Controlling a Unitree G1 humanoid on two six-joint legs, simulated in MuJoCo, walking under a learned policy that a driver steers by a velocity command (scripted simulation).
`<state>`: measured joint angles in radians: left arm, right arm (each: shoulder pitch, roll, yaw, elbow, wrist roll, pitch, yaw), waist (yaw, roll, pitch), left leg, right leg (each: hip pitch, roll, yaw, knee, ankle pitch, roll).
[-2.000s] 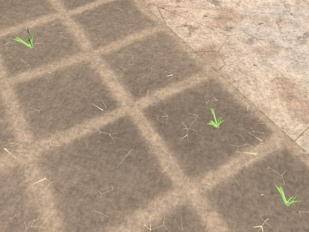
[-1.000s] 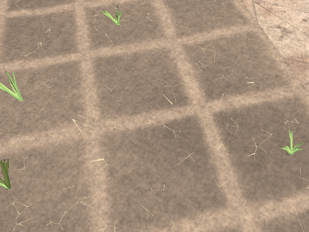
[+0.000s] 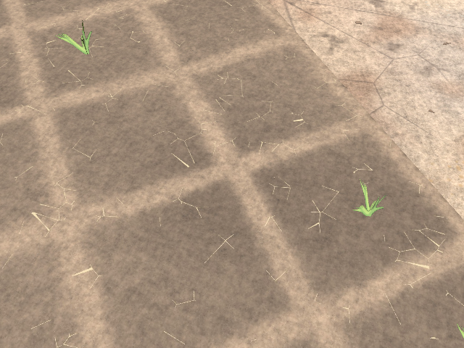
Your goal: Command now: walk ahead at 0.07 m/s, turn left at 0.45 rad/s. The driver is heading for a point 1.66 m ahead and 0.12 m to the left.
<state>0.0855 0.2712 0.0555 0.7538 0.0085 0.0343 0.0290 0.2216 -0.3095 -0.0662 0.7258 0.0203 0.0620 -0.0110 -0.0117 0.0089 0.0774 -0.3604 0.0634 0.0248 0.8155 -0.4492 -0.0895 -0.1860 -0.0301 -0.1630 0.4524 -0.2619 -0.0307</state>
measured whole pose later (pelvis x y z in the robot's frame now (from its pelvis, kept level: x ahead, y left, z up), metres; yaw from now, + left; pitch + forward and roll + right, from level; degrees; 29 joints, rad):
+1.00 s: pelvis +0.44 +0.10 +0.00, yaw +4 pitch +2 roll -1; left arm 0.38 0.29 0.06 0.80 -0.04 -0.05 0.01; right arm 0.05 -0.28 -0.02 0.62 0.00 -0.11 0.01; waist 0.10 0.04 0.04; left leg -0.58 0.04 -0.11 0.53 0.03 -0.06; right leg -0.08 0.10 0.15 0.35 -0.30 -0.05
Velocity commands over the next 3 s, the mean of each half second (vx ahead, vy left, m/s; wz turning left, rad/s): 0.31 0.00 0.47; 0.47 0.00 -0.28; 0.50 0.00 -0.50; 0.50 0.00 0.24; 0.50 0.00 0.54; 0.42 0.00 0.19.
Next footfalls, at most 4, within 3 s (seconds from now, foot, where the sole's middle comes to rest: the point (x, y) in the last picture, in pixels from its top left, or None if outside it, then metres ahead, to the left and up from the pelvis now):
0.10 left None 0.02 0.12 -0.78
0.60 right None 0.41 0.00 -0.78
1.06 left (153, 281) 0.65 0.26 -0.78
1.56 right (252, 214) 0.89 -0.05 -0.78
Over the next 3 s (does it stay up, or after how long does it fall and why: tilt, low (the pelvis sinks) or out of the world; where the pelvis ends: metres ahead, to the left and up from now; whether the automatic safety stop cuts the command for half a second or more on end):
stays up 1.51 0.11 0.00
